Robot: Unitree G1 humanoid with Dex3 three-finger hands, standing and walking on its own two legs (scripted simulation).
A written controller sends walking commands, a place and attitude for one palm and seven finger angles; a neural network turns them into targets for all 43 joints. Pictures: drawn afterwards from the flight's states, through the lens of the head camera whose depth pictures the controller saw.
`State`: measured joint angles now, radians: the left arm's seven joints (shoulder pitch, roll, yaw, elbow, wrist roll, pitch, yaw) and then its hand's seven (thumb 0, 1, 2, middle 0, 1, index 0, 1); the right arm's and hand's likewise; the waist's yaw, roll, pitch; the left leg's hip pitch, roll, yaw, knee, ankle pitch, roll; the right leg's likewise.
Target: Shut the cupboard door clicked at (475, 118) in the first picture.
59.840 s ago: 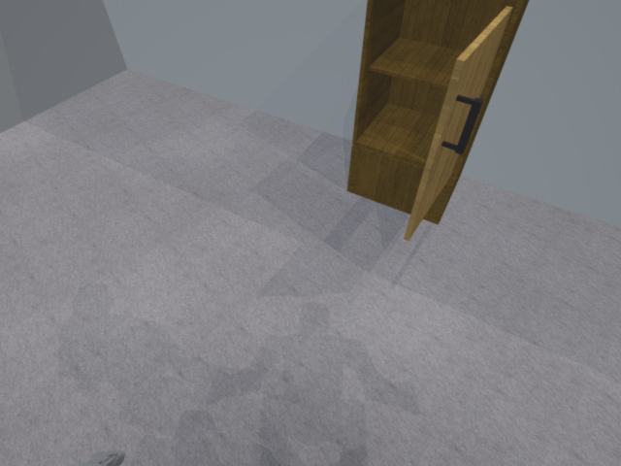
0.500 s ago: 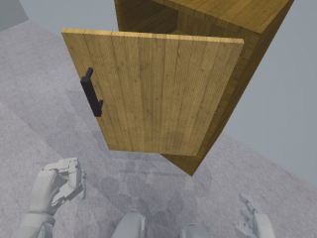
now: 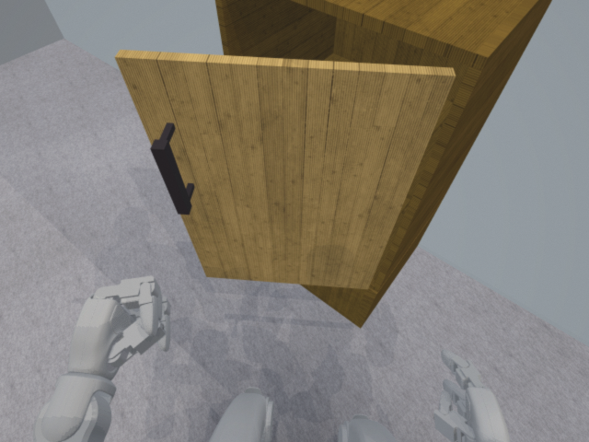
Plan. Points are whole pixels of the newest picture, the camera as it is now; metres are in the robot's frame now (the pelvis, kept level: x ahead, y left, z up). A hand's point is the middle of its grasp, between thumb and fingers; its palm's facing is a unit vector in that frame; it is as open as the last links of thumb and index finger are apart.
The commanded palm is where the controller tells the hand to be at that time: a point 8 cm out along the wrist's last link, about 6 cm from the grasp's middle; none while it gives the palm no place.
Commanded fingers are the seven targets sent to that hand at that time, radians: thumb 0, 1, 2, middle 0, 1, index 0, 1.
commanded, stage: bring the fist close to the handle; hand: left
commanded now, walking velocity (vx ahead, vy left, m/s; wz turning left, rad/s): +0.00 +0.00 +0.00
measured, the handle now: (177, 171) +0.49 +0.23 +0.06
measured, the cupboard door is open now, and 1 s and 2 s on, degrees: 34 34 25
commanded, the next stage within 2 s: push the door shut along its arc in 1.22 s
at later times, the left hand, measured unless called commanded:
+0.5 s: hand (175, 260) +0.33 +0.19 +0.06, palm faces -0.01 -1.00 -0.01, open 3.1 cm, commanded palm +0.32 +0.24 +0.06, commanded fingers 0.00 0.90 0.90 -1.30 -1.50 -1.30 -1.50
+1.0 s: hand (190, 219) +0.39 +0.18 +0.07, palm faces -0.01 -1.00 -0.02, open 3.1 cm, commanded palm +0.36 +0.23 +0.06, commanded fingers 0.00 0.90 0.90 -1.30 -1.50 -1.30 -1.50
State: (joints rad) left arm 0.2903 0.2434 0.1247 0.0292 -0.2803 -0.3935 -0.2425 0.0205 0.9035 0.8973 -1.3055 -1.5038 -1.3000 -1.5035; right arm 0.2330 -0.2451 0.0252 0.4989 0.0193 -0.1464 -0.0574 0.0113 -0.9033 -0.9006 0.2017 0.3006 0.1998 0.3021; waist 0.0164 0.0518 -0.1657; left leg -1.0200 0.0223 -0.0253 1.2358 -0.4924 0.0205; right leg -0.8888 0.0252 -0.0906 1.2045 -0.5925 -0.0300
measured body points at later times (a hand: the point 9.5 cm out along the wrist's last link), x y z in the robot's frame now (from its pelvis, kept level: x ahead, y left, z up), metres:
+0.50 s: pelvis +0.00 +0.01 +0.01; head +0.07 +0.01 +0.45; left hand +0.33 +0.24 +0.06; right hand +0.15 -0.25 -0.09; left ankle +0.06 +0.10 -0.63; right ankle +0.00 -0.11 -0.63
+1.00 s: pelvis +0.00 +0.01 +0.01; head +0.08 +0.01 +0.46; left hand +0.38 +0.24 +0.07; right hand +0.10 -0.25 -0.10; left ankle +0.06 +0.10 -0.63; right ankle +0.00 -0.11 -0.63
